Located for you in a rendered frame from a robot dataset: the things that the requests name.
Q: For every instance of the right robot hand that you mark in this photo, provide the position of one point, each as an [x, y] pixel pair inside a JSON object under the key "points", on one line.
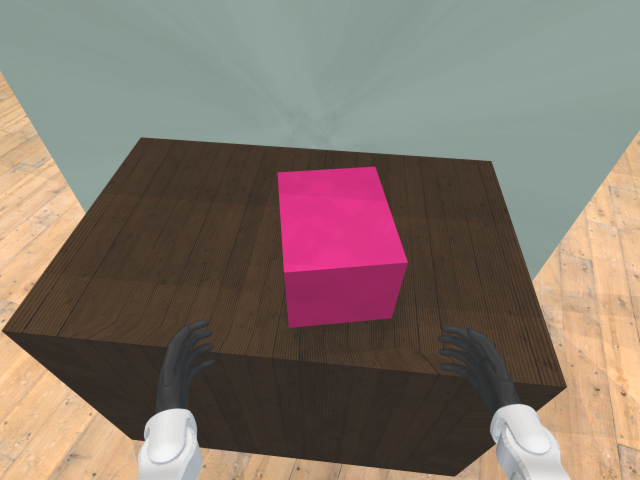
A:
{"points": [[485, 371]]}

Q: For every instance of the robot right forearm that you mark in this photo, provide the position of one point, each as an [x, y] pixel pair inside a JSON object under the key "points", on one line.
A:
{"points": [[525, 450]]}

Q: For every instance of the pedestal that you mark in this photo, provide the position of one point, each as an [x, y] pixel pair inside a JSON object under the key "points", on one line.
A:
{"points": [[190, 230]]}

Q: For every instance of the carton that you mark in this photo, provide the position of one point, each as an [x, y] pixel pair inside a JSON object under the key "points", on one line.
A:
{"points": [[342, 255]]}

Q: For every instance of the robot left forearm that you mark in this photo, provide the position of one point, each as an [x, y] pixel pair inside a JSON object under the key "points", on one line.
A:
{"points": [[170, 450]]}

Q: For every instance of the left robot hand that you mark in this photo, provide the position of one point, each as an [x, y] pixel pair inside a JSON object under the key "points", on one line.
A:
{"points": [[176, 374]]}

